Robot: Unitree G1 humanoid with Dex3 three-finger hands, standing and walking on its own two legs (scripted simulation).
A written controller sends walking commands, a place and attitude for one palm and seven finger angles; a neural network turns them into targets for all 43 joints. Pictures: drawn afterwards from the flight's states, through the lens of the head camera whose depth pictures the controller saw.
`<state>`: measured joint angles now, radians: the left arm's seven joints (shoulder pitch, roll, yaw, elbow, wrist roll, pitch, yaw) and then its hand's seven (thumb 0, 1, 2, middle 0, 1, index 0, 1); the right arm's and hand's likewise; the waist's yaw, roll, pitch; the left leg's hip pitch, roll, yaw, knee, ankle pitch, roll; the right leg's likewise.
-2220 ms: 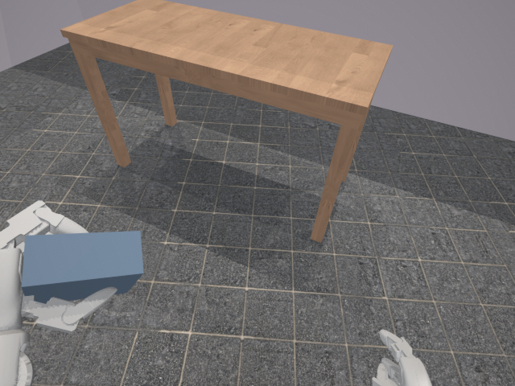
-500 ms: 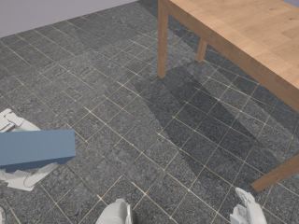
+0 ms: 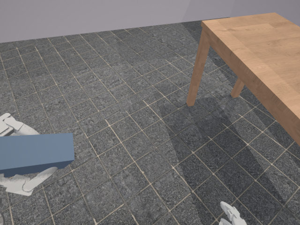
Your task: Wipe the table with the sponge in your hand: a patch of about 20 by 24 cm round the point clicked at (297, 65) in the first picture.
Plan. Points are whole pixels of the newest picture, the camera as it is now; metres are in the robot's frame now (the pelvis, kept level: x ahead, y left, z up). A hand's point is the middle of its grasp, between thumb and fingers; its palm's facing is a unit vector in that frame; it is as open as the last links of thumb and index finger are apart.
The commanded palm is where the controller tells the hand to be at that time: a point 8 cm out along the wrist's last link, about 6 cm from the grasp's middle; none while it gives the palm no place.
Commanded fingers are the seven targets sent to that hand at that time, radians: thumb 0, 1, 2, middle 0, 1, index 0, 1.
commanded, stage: walk to a spot facing it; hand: left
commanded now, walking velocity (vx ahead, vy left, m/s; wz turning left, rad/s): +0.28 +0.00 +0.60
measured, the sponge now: (46, 154) +0.21 +0.22 +0.16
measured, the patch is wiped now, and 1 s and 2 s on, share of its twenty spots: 0.00 0.00 0.00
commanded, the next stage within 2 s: none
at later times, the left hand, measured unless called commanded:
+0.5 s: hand (29, 139) +0.24 +0.27 +0.16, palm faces +0.61 -0.66 -0.43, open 9.5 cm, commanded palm +0.17 +0.30 +0.17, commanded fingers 0.00 0.10 1.30 -1.20 -1.60 -1.20 -1.60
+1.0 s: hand (32, 197) +0.14 +0.22 +0.14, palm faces +0.79 -0.46 -0.40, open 9.5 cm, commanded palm +0.07 +0.23 +0.17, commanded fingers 0.00 0.10 1.30 -1.20 -1.60 -1.20 -1.60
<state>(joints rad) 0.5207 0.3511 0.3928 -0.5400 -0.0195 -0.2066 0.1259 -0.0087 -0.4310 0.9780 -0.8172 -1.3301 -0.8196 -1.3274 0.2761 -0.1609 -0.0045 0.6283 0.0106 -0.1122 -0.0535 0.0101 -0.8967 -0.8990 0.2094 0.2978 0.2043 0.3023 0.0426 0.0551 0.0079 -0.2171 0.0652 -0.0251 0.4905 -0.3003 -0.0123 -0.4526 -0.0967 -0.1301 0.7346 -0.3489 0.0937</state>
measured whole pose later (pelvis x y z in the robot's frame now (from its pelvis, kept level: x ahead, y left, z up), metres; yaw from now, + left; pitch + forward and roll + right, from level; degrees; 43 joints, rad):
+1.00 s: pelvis +0.10 -0.09 -0.01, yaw +35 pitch -1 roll +1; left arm 0.45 0.29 0.29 -0.43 -0.04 -0.08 0.13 -0.01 -0.44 1.00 -0.81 -1.34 -0.81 -1.33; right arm 0.19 -0.24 -0.01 0.66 0.01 -0.07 -0.06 0.01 -0.90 -0.90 0.21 0.30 0.20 0.30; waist 0.02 0.05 0.04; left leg -0.58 -0.02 -0.01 1.16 -0.39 -0.06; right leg -0.21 -0.08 -0.17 0.55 -0.32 -0.02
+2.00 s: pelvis +0.13 -0.03 +0.00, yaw +61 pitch +0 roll +1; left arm 0.53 0.41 0.36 -0.59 -0.01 -0.21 0.14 -0.01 -0.44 1.00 -0.80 -1.34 -0.80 -1.34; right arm 0.21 -0.27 -0.06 0.61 0.00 -0.04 -0.07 0.01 -0.90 -0.90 0.20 0.30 0.20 0.30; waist -0.02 -0.03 0.10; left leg -0.51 0.09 0.11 0.86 -0.32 -0.02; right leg -0.16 -0.11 -0.23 0.48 -0.31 0.00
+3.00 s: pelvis +0.22 +0.10 +0.00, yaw +49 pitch +3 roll +2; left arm 0.54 0.44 0.44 -0.56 -0.05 -0.22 0.15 -0.01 -0.44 1.00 -0.80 -1.35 -0.80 -1.34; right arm 0.17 -0.26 -0.04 0.56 0.01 0.03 -0.03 0.01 -0.90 -0.90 0.20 0.30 0.20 0.30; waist -0.01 -0.01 0.05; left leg -0.42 0.04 0.05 0.79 -0.40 -0.08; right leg -0.33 0.08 0.05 0.50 -0.21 -0.09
